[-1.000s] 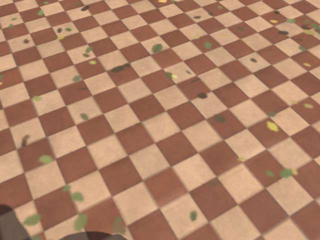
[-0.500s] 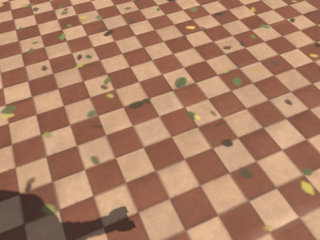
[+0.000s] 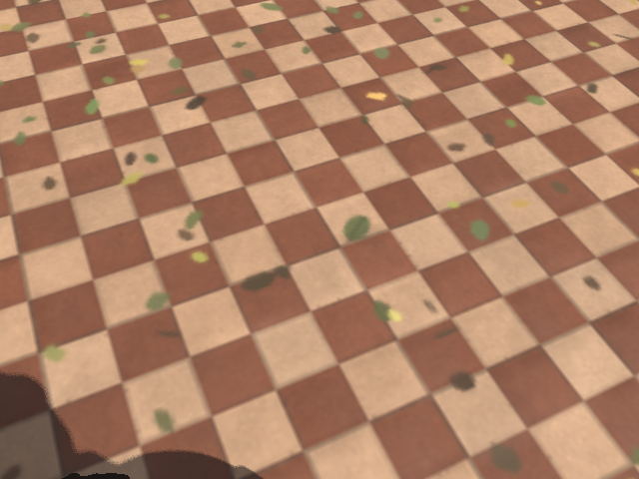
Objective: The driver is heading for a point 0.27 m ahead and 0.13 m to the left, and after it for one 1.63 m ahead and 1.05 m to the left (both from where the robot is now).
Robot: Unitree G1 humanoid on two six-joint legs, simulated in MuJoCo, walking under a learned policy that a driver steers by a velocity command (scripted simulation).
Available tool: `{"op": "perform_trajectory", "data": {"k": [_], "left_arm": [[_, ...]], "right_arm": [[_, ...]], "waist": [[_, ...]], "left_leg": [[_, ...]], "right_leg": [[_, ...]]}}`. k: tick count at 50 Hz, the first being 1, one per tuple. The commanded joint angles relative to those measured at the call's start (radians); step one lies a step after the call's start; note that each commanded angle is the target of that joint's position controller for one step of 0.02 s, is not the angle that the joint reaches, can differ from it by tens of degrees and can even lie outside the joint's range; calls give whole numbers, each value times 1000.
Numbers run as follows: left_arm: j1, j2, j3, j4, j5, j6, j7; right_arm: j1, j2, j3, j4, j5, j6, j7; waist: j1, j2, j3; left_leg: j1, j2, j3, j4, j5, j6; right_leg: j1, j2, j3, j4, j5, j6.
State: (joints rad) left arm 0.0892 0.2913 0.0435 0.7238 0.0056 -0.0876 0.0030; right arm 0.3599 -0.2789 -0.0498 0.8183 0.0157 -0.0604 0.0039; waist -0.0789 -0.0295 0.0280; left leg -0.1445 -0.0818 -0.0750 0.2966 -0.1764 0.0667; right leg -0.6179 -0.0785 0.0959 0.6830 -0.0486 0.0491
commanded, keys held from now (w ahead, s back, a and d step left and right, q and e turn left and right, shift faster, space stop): w+q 1.00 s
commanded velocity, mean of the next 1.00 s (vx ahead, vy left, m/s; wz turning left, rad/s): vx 0.50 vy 0.00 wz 0.56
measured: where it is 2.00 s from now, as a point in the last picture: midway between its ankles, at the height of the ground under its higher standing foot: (78, 305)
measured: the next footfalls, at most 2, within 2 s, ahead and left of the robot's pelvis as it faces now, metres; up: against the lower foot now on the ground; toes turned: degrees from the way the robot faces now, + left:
right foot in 0.16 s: +0.26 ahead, -0.15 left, +0.00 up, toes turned +9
left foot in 0.68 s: +0.47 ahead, +0.18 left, +0.00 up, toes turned +27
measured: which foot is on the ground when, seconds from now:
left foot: down 0.00-0.18, up 0.20-0.66, down 0.68-1.00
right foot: up 0.00-0.14, down 0.16-0.70, up 0.72-1.00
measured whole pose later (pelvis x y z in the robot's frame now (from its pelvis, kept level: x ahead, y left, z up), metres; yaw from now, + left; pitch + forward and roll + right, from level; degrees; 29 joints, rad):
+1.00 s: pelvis +0.49 +0.11 +0.00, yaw +35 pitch +2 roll -1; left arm 0.06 0.31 0.05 0.72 0.01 -0.09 -0.01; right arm 0.35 -0.29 -0.06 0.68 0.01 -0.04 0.00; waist -0.06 -0.03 0.05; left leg -0.15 -0.11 -0.12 0.35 -0.21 0.09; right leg -0.66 -0.09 0.10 0.73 -0.03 0.07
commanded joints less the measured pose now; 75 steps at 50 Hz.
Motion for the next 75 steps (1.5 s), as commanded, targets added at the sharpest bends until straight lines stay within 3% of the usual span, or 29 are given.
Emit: {"op": "perform_trajectory", "data": {"k": [1,5,8,9,10,11,12,15,29,31,33,34,35,36,37,38,39,40,44,50,55,58,59,60,61,62,64,67,75], "left_arm": [[-94,59,11,-78,-10,-21,-10],[-111,103,26,-88,-19,-37,-21],[101,162,57,-39,-7,-48,-11],[252,222,72,-21,-1,-44,-2],[285,277,85,10,3,-27,-12],[234,171,62,-13,-7,-27,-17],[196,120,47,-18,-8,-25,-15],[110,74,32,-4,7,-23,-12],[198,188,69,91,-25,5,3],[194,216,78,92,-34,17,7],[180,240,85,87,-43,31,13],[183,215,74,82,-37,31,17],[238,91,36,48,15,22,11],[249,72,15,3,7,-13,-3],[127,169,40,-16,-32,-37,-14],[84,165,36,-36,-45,-51,-18],[87,149,34,-21,-25,-55,-9],[102,158,40,-13,-5,-49,-3],[108,119,36,-14,14,-11,-2],[-114,68,12,-75,1,-17,-15],[-148,118,30,-97,-12,-36,-32],[25,161,59,-59,-7,-49,-23],[166,209,74,-47,10,-52,-15],[265,284,94,-12,19,-37,-16],[253,199,76,-17,-9,-32,-24],[212,136,59,-29,-11,-26,-20],[134,95,43,-28,3,-14,-15],[120,81,39,-7,3,-22,-10],[166,150,53,60,-14,-19,-15]], "right_arm": [[-5,-191,-51,-62,10,-6,-17],[14,-190,-56,-60,12,10,-25],[-3,-120,-35,-81,1,16,-21],[24,-45,-11,-102,-22,14,-20],[125,-35,-4,-149,17,2,-18],[94,-144,-28,-117,30,3,-23],[8,-176,-40,-128,24,8,-21],[-47,-130,-44,-147,12,24,-10],[-338,-56,-17,-297,10,30,52],[-318,-84,-31,-308,5,35,57],[-146,-146,-68,-273,3,45,50],[28,-203,-101,-224,7,53,34],[86,-298,-119,-207,16,61,12],[58,-322,-109,-254,9,39,22],[46,-233,-85,-249,4,22,31],[10,-204,-75,-240,1,10,31],[-58,-182,-67,-244,1,5,29],[-107,-156,-58,-254,-7,3,26],[-115,-160,-57,-248,-9,-5,6],[-29,-188,-66,-196,3,9,-20],[14,-175,-67,-161,11,21,-26],[-10,-136,-55,-168,6,29,-25],[-6,-77,-32,-183,-7,27,-21],[126,-22,-14,-211,20,20,-21],[128,-121,-28,-190,28,18,-26],[23,-180,-46,-194,22,23,-25],[-72,-167,-50,-215,2,28,-24],[-66,-106,-44,-223,16,41,-9],[-243,-39,-11,-266,2,20,17]], "waist": [[7,111,-4],[25,132,-8],[138,116,-128],[180,-53,-274],[115,-372,-320],[137,-196,-207],[149,-116,-114],[100,-87,-25],[157,-22,59],[122,-48,27],[11,-57,-80],[-76,-18,-167],[-30,224,-234],[10,292,-410],[-46,151,-332],[-20,125,-198],[31,37,-127],[66,49,-94],[100,68,-67],[19,103,-14],[20,135,-13],[113,159,-87],[171,67,-223],[121,-262,-351],[136,-213,-298],[162,-121,-171],[136,-48,-44],[101,-92,-18],[137,-26,25]], "left_leg": [[-91,224,-186,-100,63,147],[-22,256,-284,-7,12,119],[-89,167,-255,252,35,56],[-229,81,-140,562,-204,13],[-561,10,-53,834,-443,-19],[-644,83,-100,945,-372,-32],[-653,111,-82,959,-279,-36],[-559,189,-59,874,-132,-59],[-525,167,97,362,139,-27],[-441,117,145,339,46,12],[-193,36,192,300,4,68],[87,21,151,254,52,107],[397,251,-227,236,50,205],[560,427,-775,50,-179,381],[510,403,-688,-9,-210,316],[372,365,-544,-15,-154,277],[223,317,-436,-16,-45,241],[118,284,-363,-26,75,225],[-53,234,-250,-74,263,235],[-117,166,-194,-61,115,155],[-4,217,-325,50,58,133],[-13,166,-331,221,144,83],[-121,106,-254,483,43,45],[-479,-35,-113,808,-386,-29],[-616,43,-126,955,-408,-44],[-651,79,-112,995,-314,-51],[-606,139,-73,941,-193,-61],[-533,183,-40,870,-140,-62],[-503,169,22,458,148,-64]], "right_leg": [[122,53,-29,-122,123,15],[195,61,0,-210,47,-10],[527,-1,19,-261,-44,-90],[775,-192,208,-251,-103,-146],[951,-361,664,-372,-390,-285],[864,-327,632,-413,-517,-262],[769,-282,455,-412,-426,-224],[572,-183,183,-467,-124,-199],[673,-200,-221,-496,227,-187],[711,-204,-260,-396,502,-166],[685,-182,-302,-128,748,-138],[530,-145,-317,114,634,-102],[162,-36,-314,461,-132,-51],[-89,127,-82,698,-579,-28],[-192,63,11,721,-492,-43],[-205,26,-7,651,-399,-61],[-146,-15,-8,563,-330,-58],[-78,-38,-5,486,-286,-50],[10,-31,-29,346,-190,7],[88,49,-39,-67,139,27],[142,72,3,-189,62,-10],[396,62,-19,-254,-11,-76],[647,-92,120,-232,-63,-139],[972,-313,573,-317,-301,-301],[954,-340,698,-377,-522,-297],[839,-297,546,-393,-504,-252],[633,-218,314,-425,-257,-220],[526,-170,138,-490,-116,-217],[534,-147,-104,-547,105,-232]]}}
